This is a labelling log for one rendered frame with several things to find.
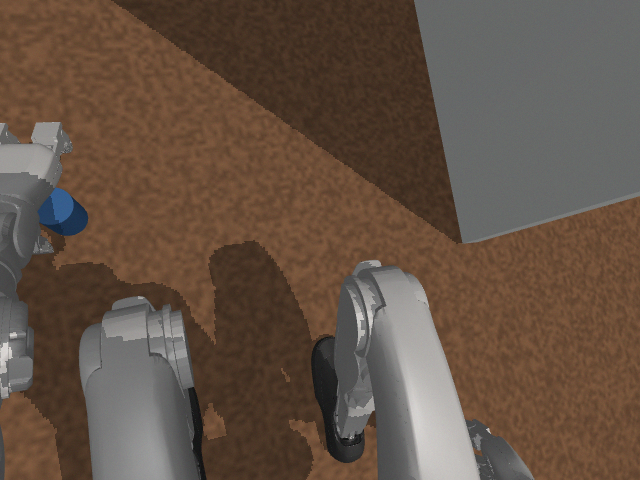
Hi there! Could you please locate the left robot arm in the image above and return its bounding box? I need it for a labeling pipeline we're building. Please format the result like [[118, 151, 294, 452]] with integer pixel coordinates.
[[0, 195, 40, 480]]

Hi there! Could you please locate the right robot hand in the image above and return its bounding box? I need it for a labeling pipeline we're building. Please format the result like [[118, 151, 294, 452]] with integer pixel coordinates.
[[465, 419, 535, 480]]

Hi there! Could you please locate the right robot foot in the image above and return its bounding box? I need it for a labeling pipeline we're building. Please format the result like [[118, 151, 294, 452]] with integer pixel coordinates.
[[311, 337, 365, 463]]

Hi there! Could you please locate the left robot foot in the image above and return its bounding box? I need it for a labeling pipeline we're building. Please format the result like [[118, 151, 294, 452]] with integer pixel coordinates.
[[188, 387, 207, 480]]

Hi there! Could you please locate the left robot hand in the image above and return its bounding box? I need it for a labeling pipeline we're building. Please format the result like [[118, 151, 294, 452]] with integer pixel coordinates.
[[0, 122, 73, 255]]

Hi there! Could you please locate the tin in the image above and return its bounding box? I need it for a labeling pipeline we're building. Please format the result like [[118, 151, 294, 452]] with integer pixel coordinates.
[[37, 187, 88, 236]]

